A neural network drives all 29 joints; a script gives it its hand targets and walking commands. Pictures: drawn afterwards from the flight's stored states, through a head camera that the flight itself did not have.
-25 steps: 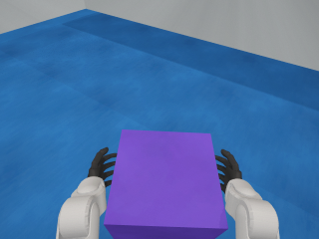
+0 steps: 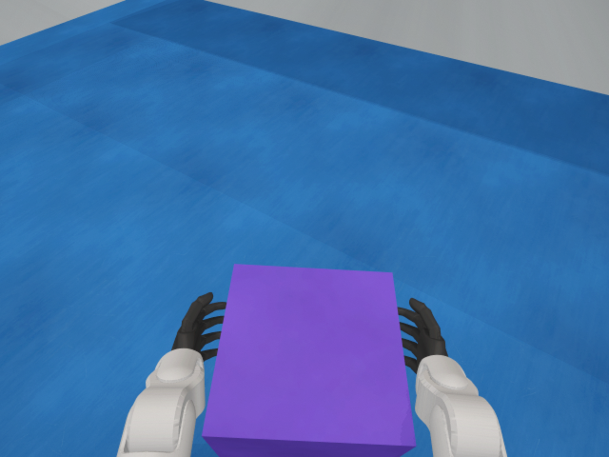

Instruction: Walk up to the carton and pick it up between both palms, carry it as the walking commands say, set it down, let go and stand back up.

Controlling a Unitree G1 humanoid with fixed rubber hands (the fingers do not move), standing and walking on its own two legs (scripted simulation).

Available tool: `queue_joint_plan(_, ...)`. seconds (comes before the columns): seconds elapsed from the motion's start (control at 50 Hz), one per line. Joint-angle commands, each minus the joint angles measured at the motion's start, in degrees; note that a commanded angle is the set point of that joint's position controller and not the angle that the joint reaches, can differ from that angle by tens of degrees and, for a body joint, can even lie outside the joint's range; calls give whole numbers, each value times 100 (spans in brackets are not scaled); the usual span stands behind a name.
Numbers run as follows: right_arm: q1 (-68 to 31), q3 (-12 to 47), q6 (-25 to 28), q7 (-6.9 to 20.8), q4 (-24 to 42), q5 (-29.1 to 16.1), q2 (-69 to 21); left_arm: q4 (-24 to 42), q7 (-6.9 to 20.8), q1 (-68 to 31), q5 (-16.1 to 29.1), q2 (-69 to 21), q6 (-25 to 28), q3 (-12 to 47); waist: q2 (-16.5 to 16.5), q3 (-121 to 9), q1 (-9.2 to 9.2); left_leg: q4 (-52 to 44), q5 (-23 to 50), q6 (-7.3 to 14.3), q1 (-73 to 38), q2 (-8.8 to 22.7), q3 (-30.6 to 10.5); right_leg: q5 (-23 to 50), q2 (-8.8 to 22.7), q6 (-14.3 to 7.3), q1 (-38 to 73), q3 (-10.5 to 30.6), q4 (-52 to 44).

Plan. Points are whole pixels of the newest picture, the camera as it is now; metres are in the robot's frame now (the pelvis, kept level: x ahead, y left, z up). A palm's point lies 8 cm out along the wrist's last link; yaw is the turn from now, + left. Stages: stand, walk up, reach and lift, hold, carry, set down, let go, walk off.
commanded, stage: hold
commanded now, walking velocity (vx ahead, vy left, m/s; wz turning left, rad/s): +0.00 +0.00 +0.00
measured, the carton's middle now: (306, 376) +0.26 +0.01 -0.06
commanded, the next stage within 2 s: set down in 0.36 s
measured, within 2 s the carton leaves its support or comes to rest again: neither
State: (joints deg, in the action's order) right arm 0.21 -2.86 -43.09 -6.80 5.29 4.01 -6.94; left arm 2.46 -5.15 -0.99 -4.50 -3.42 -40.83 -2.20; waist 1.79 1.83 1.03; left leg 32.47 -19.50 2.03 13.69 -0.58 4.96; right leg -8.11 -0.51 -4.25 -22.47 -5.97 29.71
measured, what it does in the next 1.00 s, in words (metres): stands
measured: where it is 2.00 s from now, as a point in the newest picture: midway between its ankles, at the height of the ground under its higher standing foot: outside the picture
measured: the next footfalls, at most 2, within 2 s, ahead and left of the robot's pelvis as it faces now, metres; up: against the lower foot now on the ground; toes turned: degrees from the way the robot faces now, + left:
none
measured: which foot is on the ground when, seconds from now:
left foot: down 0.00-1.00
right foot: down 0.00-1.00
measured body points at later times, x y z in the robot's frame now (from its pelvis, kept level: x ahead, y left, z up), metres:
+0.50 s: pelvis -0.01 +0.00 +0.00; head +0.02 -0.03 +0.45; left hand +0.26 +0.15 +0.00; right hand +0.25 -0.15 +0.00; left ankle -0.02 +0.10 -0.73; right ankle +0.08 -0.08 -0.73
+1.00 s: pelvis +0.00 +0.00 +0.00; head +0.09 -0.02 +0.44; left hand +0.29 +0.14 -0.06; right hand +0.29 -0.13 -0.07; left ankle -0.02 +0.10 -0.73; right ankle +0.08 -0.08 -0.73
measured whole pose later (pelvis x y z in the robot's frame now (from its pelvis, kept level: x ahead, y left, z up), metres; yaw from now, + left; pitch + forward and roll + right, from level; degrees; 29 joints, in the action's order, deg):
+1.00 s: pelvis +0.00 +0.00 +0.00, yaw +0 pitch +0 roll +1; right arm -8.4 0.1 -6.2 -11.1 -25.8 3.7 -3.0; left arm -33.8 -5.0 -13.1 -4.5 -1.0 -4.0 0.7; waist 2.4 11.5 -0.5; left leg 33.0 -19.7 2.0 13.6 -0.6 4.8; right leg -8.5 -0.5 -4.2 -22.5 -6.0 30.5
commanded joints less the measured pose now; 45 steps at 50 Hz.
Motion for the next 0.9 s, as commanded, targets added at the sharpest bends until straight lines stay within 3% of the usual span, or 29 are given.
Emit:
queue_joint_plan(0.0, -1332, 1996, 374, 109, 1662, -644, -1409, 1493, 385, -1449, 813, -1024, 605, 2158, -3, -2214, 120, -883, 1248, 269, 1167, -14, -1214, 1699, -203, 247, 3982, 991, 119)
queue_joint_plan(0.16, -1290, 1978, 444, 6, 1621, -594, -1152, 1434, 292, -1347, 789, -651, 703, 1977, 9, -1786, 72, -954, 640, 375, 1559, 74, -1190, 1096, -240, 280, 3992, 959, 200)
queue_joint_plan(0.24, -1011, 1955, 462, -64, 1528, -575, -1191, 1465, 319, -1413, 886, -663, 744, 2102, 96, -1706, 229, -1005, 644, 404, 1622, 147, -1232, 1142, -256, 281, 4025, 915, 207)
queue_joint_plan(0.26, -1107, 1918, 471, -75, 1583, -560, -1083, 1369, 310, -1324, 857, -636, 727, 2064, 85, -1661, 229, -1030, 542, 409, 1617, 157, -1232, 1036, -262, 272, 4020, 892, 209)
queue_joint_plan(0.28, -1143, 1936, 475, -59, 1543, -607, -1031, 1219, 269, -1272, 796, -592, 723, 1897, 123, -1660, 113, -1058, 420, 419, 1676, 178, -1215, 903, -268, 281, 4045, 871, 226)
queue_joint_plan(0.3, -1113, 1988, 503, -54, 1591, -593, -1165, 1279, 314, -1252, 867, -714, 750, 2047, -16, -1639, 152, -994, 557, 407, 1612, 133, -1211, 972, -247, 290, 3941, 888, 191)
queue_joint_plan(0.34, -1228, 2068, 547, -39, 1802, -659, -1151, 1347, 335, -1254, 881, -724, 771, 2050, 77, -1895, 131, -990, 598, 404, 1611, 143, -1218, 1056, -250, 286, 4106, 910, 212)
queue_joint_plan(0.36, -1190, 2122, 499, 10, 822, -954, -365, 119, 348, -1173, 635, -343, 698, 1650, 177, -1323, -789, -1107, 406, 420, 1729, 101, -923, 117, -114, 201, 3692, 1328, -6)
queue_joint_plan(0.38, -1236, 1860, 550, -19, 747, -807, -338, 197, 387, -1475, 700, -353, 744, 1757, -143, -1349, -351, -1070, 268, 426, 1437, 98, -954, -88, -117, 228, 3631, 1344, -94)
queue_joint_plan(0.42, -1433, 1965, 706, -1, 600, -870, -640, 191, 455, -1825, 770, -436, 916, 1831, -79, -1208, -432, -978, 154, 427, 1508, 117, -944, -201, -76, 204, 3597, 1382, -76)
queue_joint_plan(0.44, -1417, 1727, 774, -20, 340, -775, -660, 275, 502, -2292, 840, -446, 1012, 1943, 69, -1146, -138, -972, 81, 418, 1554, 107, -986, -222, -84, 201, 3529, 1382, -51)
queue_joint_plan(0.48, -1360, 1430, 918, -52, 46, -560, -415, -25, 473, -2180, 724, -250, 1135, 1645, -92, -1108, -70, -1003, -134, 418, 1477, 197, -1009, -406, -79, 241, 3473, 1352, 1)
queue_joint_plan(0.5, -1776, 1788, 1093, -16, 325, -763, -797, 27, 532, -2399, 785, -506, 1294, 1818, 74, -1313, -253, -964, -62, 437, 1456, 190, -1004, -293, -77, 214, 3552, 1354, 54)
queue_joint_plan(0.52, -1733, 1661, 1175, -24, 208, -678, -761, -93, 552, -2410, 810, -597, 1371, 1857, 11, -1234, -91, -959, -35, 433, 1462, 204, -1023, -239, -98, 212, 3528, 1342, 73)
queue_joint_plan(0.56, -1833, 1703, 1392, 2, 64, -676, -800, -277, 544, -2370, 768, -618, 1595, 1742, -82, -1428, -220, -968, 27, 440, 1467, 233, -1059, -155, -95, 250, 3542, 1299, 152)
queue_joint_plan(0.6, -1974, 1695, 1637, -5, -86, -614, -824, -352, 516, -2563, 758, -648, 1859, 1640, -52, -1440, -212, -942, 81, 442, 1547, 259, -1059, -112, -75, 256, 3551, 1347, 228)
queue_joint_plan(0.62, -1959, 1618, 1785, -3, -189, -640, -788, -495, 493, -2483, 716, -628, 1997, 1634, 203, -1569, -271, -961, 110, 442, 1560, 291, -1121, 27, -76, 237, 3557, 1336, 328)
queue_joint_plan(0.64, -1915, 1488, 1922, 5, -411, -522, -741, -884, 476, -2276, 644, -657, 2117, 1523, -101, -1559, -246, -881, 175, 430, 1470, 246, -1096, -25, -76, 259, 3402, 1375, 272)
queue_joint_plan(0.68, -1956, 1493, 2237, -14, -600, -606, -645, -912, 429, -2492, 665, -480, 2442, 1528, 125, -1652, -283, -829, 284, 410, 1488, 233, -1077, 139, -79, 248, 3288, 1354, 346)
queue_joint_plan(0.76, -1836, 1258, 2885, -74, -1315, -434, -354, -1627, 321, -2317, 694, -287, 3041, 1399, -142, -1739, -282, -796, 411, 413, 1493, 258, -1125, 267, -73, 226, 3076, 1286, 403)
queue_joint_plan(0.78, -2041, 1133, 3039, -87, -1460, -439, -232, -1755, 292, -2550, 683, -176, 3185, 1346, 17, -1561, -251, -778, 360, 408, 1565, 262, -1112, 259, -67, 225, 2945, 1299, 439)
queue_joint_plan(0.8, -2080, 1144, 3197, -98, -1627, -397, -321, -2125, 284, -2456, 643, -175, 3320, 1248, -71, -1576, -361, -713, 308, 440, 1674, 273, -1081, 124, -28, 206, 2895, 1355, 430)
queue_joint_plan(0.82, -1838, 993, 3288, -147, -1975, -316, -270, -2304, 275, -2460, 639, -144, 3423, 1270, -6, -1533, -178, -711, 344, 421, 1611, 260, -1099, 174, -29, 203, 2799, 1350, 434)
queue_joint_plan(0.88, -1907, 618, 3697, -308, -2543, -8, -146, -3026, 241, -2490, 519, -12, 3775, 1003, -131, -1457, -42, -619, 405, 438, 1608, 208, -1116, 186, -32, 212, 2475, 1305, 406)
